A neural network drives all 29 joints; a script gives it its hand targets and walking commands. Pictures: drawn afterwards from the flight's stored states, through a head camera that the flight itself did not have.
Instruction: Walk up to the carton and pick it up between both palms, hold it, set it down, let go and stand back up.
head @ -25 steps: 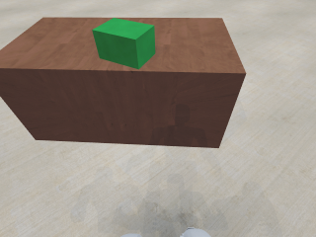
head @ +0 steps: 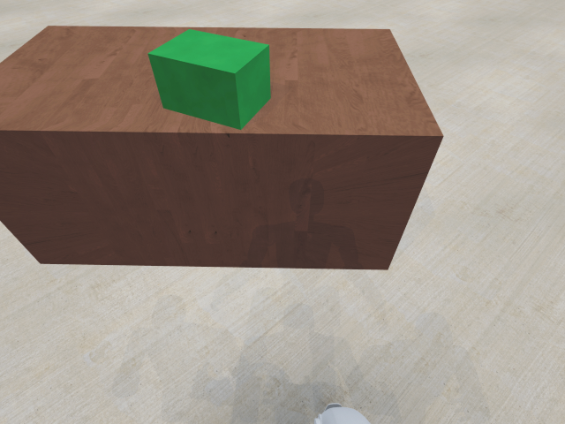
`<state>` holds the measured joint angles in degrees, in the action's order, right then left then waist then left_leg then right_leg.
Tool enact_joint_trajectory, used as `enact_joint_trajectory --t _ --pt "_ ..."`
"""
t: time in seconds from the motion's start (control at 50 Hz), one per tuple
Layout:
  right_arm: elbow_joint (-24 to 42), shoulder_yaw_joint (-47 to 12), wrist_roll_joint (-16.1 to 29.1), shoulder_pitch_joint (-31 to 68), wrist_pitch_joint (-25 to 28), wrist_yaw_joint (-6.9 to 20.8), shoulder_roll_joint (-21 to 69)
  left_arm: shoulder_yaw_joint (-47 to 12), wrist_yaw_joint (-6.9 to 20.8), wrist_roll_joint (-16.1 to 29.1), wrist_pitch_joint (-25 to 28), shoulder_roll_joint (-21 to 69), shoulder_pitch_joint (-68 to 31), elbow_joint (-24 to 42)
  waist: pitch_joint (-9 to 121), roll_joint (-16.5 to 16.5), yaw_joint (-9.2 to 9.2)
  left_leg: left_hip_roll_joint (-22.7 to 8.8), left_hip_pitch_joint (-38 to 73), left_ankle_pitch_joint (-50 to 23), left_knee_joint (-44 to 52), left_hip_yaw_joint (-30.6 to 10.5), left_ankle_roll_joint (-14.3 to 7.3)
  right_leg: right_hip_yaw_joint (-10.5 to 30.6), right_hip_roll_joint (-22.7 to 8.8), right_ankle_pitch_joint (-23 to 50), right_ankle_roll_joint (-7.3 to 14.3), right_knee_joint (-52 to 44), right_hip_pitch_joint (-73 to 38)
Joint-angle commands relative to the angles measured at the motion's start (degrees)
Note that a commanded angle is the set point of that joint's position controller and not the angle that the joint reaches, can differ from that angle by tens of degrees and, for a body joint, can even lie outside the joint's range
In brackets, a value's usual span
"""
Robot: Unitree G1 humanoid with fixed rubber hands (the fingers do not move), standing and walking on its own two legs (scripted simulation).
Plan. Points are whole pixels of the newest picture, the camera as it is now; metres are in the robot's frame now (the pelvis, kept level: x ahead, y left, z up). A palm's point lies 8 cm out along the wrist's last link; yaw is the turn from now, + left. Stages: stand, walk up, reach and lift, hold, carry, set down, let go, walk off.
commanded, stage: walk up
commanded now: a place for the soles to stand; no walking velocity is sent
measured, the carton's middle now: (214, 77) +0.98 +0.20 +0.01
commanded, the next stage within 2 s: none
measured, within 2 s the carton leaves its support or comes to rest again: neither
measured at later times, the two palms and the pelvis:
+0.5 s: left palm out of the picture +0.15 +0.37 -0.08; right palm out of the picture +0.14 -0.24 -0.10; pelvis +0.09 +0.06 +0.01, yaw +2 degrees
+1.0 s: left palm (53, 363) +0.24 +0.37 -0.09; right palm (444, 377) +0.22 -0.24 -0.10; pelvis +0.17 +0.07 +0.00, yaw -1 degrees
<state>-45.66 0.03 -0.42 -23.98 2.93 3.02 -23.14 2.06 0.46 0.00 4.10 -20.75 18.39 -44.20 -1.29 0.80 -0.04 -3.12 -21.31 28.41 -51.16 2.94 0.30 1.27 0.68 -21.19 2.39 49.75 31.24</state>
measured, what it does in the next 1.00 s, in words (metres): walks ahead: left foot, then right foot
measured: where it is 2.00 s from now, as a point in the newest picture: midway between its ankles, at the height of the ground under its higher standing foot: outside the picture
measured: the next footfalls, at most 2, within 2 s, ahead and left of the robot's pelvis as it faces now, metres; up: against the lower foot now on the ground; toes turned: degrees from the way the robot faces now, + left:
left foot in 0.50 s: +0.18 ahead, +0.19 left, +0.00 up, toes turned +3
right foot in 0.94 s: +0.31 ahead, -0.04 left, +0.00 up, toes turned -1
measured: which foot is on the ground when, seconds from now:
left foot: down 0.00-0.02, up 0.04-0.48, down 0.50-0.96, up 0.98-1.00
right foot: down 0.00-0.50, up 0.52-0.92, down 0.94-1.00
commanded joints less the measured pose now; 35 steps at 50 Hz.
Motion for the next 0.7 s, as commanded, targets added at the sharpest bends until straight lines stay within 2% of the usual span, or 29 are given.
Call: enact_joint_trajectory --t 0.0,0.02,0.04,0.06,0.08,0.12,0.14,0.16,0.18,0.2,0.22,0.24,0.26,0.32,0.34,0.36,0.42,0.44,0.46,0.48,0.5,0.52,0.54,0.56,0.58,0.6,0.64,0.66,0.68 --pt "7.4 5.3 -0.2 4.4 1.3 -1.3 -9.6 7.1 -1.5 -2.0 5.0 -18.9 16.1 -3.3 9.2 6.7 9.11 -3.5 -11.6 -24.5 -13.3 -5.2 -6.2 9.3 -5.4 -4.5 3.3 -21.8 -33.6" --pt "8.6 4.3 0.2 1.8 1.4 -1.2 -6.4 9.1 -2.3 -1.1 4.7 -25.6 16.5 -1.9 9.4 15.8 6.35 4.5 -26.7 1.8 -21.8 -1.6 -1.5 41.8 -20.2 -9.5 7.1 -29.7 -39.8" --pt "7.6 5.7 -0.8 6.5 0.5 -2.1 -14.6 8.5 -1.9 -0.1 4.1 -25.4 12.0 -1.4 5.6 6.4 5.90 2.7 -32.3 4.4 -24.0 -6.1 -2.8 50.7 -23.9 -15.5 10.6 -32.4 -35.2" --pt "6.7 6.8 -1.1 9.7 -0.4 -2.1 -16.4 8.2 -2.0 0.2 4.1 -24.4 9.8 -0.9 -1.3 1.0 5.23 -0.3 -31.2 3.1 -24.0 -8.2 -2.9 47.9 -24.3 -23.3 10.9 -34.5 -26.3" --pt "5.9 7.4 -1.2 7.7 -0.7 -1.5 -16.5 7.9 -2.1 0.1 3.5 -23.5 6.1 -1.3 -4.5 -0.5 3.25 -0.6 -28.2 0.5 -22.3 -9.6 -2.7 41.2 -20.6 -29.4 9.3 -34.7 -22.0" --pt "4.4 7.4 -0.9 5.0 -0.9 -0.8 -14.8 7.5 -2.2 -0.3 3.3 -20.3 3.2 -0.6 -8.4 5.7 1.67 -1.2 -25.4 -6.0 -18.6 -8.5 -2.9 34.4 -16.5 -28.7 6.2 -35.8 -16.5" --pt "4.1 7.9 -0.9 2.9 -1.2 -0.5 -14.8 7.4 -2.1 -0.1 3.4 -20.5 2.6 -0.4 -9.7 6.0 0.77 -2.8 -23.0 -9.0 -16.5 -7.8 -2.6 30.8 -16.4 -27.9 5.9 -35.8 -13.9" --pt "3.9 7.9 -1.2 4.1 -1.5 -0.2 -14.6 7.7 -1.9 0.0 3.4 -20.8 2.9 -0.3 -10.0 5.9 1.63 -2.2 -22.4 -9.0 -16.5 -7.2 -2.5 31.9 -16.5 -29.0 5.7 -37.1 -14.0" --pt "3.5 8.4 -1.0 2.7 -1.7 -0.1 -15.6 7.8 -1.9 0.0 3.6 -21.3 3.7 -0.5 -8.4 6.8 0.76 -1.9 -21.2 -9.2 -15.4 -7.8 -2.0 31.6 -16.4 -28.6 5.2 -36.3 -14.5" --pt "2.7 8.3 -1.0 3.1 -1.7 0.1 -15.7 7.6 -1.8 0.2 3.6 -20.7 2.4 -0.4 -8.8 5.4 0.72 -2.6 -20.4 -12.0 -13.5 -7.2 -1.5 28.5 -15.9 -28.0 6.0 -36.2 -14.1" --pt "2.9 8.4 -1.2 4.4 -1.8 0.1 -15.8 8.0 -1.6 0.2 3.4 -21.5 1.9 0.5 -9.8 8.2 1.77 -2.4 -20.5 -11.5 -12.6 -6.5 -0.9 28.1 -15.6 -28.9 6.0 -36.5 -13.8" --pt "3.0 8.7 -1.3 5.8 -1.8 0.1 -16.3 7.7 -1.6 0.4 3.5 -21.0 3.2 -0.5 -10.6 6.4 1.54 -3.5 -20.5 -12.6 -12.7 -7.5 -0.7 28.5 -16.9 -27.8 8.2 -36.2 -12.6" --pt "3.0 8.8 -1.5 4.8 -1.9 0.1 -16.4 8.1 -1.5 0.3 3.4 -22.0 2.3 0.8 -9.2 8.2 1.37 -2.7 -20.4 -11.0 -11.5 -7.1 -0.5 27.7 -16.6 -26.4 7.8 -35.3 -14.9" --pt "4.2 9.2 -1.3 7.1 -1.6 0.3 -16.5 8.1 -1.4 -0.1 3.1 -23.3 1.0 1.1 -11.5 7.9 1.29 -3.8 -17.2 -7.1 -8.3 -7.0 -0.1 26.8 -19.3 -25.3 12.7 -33.2 -9.7" --pt "4.3 9.3 -1.3 8.6 -1.6 0.5 -17.0 8.1 -1.3 0.0 3.0 -24.0 2.2 1.7 -10.9 8.2 3.02 -3.6 -15.2 -5.2 -5.6 -5.4 -0.2 26.4 -18.9 -26.2 12.7 -32.9 -9.9" --pt "5.4 9.3 -1.2 9.0 -1.3 0.5 -16.9 7.9 -1.3 -0.1 3.1 -23.4 2.0 1.6 -9.8 11.2 2.69 -3.7 -16.3 -3.1 -3.9 -5.8 -0.8 25.4 -19.0 -25.2 13.5 -31.8 -11.6" --pt "5.0 9.3 -0.8 7.8 0.1 0.1 -16.6 7.5 -1.1 -0.5 2.4 -23.4 0.6 1.8 -5.9 8.2 2.15 -3.5 -10.5 1.8 6.8 -5.7 -2.3 21.3 -17.1 -8.3 13.0 -22.9 -15.5" --pt "4.4 9.0 -0.6 3.1 1.0 -0.3 -14.2 7.4 -1.1 -0.5 2.2 -22.9 -1.2 2.2 -2.4 10.4 -0.69 -3.0 -4.2 -1.8 13.1 -5.0 -3.4 18.4 -16.9 3.2 12.1 -17.2 -14.9" --pt "1.8 9.5 -0.7 -5.7 1.9 -0.9 -15.4 6.0 -1.1 -0.5 1.9 -19.9 -4.2 3.3 2.7 5.0 -5.88 -1.5 10.4 -6.5 21.3 -6.3 -3.5 11.0 -12.9 11.4 7.5 -3.2 -8.9" --pt "-0.5 10.5 -1.4 -11.2 2.7 -1.9 -17.6 3.9 -1.5 -0.3 1.8 -12.8 -1.8 3.2 6.9 -10.1 -7.99 -4.3 21.1 -3.3 29.0 -13.8 -3.4 1.4 -5.6 14.7 3.7 15.7 -2.3" --pt "2.0 10.3 -1.5 -8.4 3.1 -2.5 -19.5 2.3 -1.6 0.7 2.0 -7.2 4.2 2.4 6.3 -19.1 -4.31 -13.7 27.9 -11.7 29.0 -34.0 -5.0 -1.7 1.4 -7.0 -0.8 25.3 12.5" --pt "2.3 10.3 -0.1 -5.7 2.7 -2.5 -22.1 3.1 -2.1 -0.1 1.9 -12.9 2.1 2.0 4.0 -13.9 -4.12 -19.5 23.2 -8.4 35.8 -47.2 -7.0 2.4 3.2 -8.7 -0.6 26.4 17.1" --pt "2.2 10.2 0.6 -3.2 2.4 -2.3 -20.9 4.6 -2.3 -0.3 1.5 -18.3 -1.6 2.1 -0.6 -6.9 -3.88 -19.5 20.2 -2.9 33.8 -45.1 -10.1 2.6 0.5 -8.0 -0.3 26.7 17.9" --pt "3.0 10.0 0.7 -1.8 2.6 -2.5 -19.9 4.6 -2.1 -0.1 1.6 -18.6 -1.8 2.2 -1.0 -7.9 -3.92 -17.7 20.1 -12.5 31.3 -38.8 -7.4 2.8 -2.6 -4.1 -0.3 24.9 18.2" --pt "3.9 8.9 0.5 -1.4 2.4 -2.8 -17.2 4.5 -1.9 0.6 1.5 -17.0 -1.8 2.1 -2.2 -7.7 -3.01 -13.5 20.2 -19.9 27.9 -29.9 -8.2 0.9 -2.6 -3.6 -0.3 22.5 18.2" --pt "3.2 8.4 0.3 -2.7 2.5 -3.0 -15.7 4.3 -1.5 0.4 1.5 -15.2 -0.3 1.5 0.3 -8.1 -3.29 -12.8 21.9 -27.3 25.5 -26.7 -7.4 0.8 -3.4 -2.0 -0.3 22.2 18.0" --pt "3.1 8.0 0.3 -3.3 2.5 -3.1 -16.1 4.7 -1.1 0.4 1.5 -15.4 -0.6 1.8 0.4 -9.4 -3.25 -12.8 19.2 -27.8 25.7 -24.8 -9.6 0.5 -4.1 -0.8 -0.9 19.5 16.2" --pt "3.5 8.2 0.5 -2.2 2.6 -3.0 -17.0 4.4 -1.1 -0.1 1.4 -15.8 -1.0 2.3 1.3 -8.6 -3.21 -13.1 18.9 -22.7 25.5 -24.6 -10.1 0.1 -4.4 0.2 -1.2 18.3 15.5" --pt "3.3 8.2 0.1 -1.9 2.5 -3.0 -17.1 4.2 -1.2 0.1 1.2 -15.1 -1.9 1.9 -0.3 -11.0 -3.59 -12.3 18.0 -19.6 26.4 -24.2 -10.1 -1.0 -4.8 0.4 -0.7 16.5 17.3"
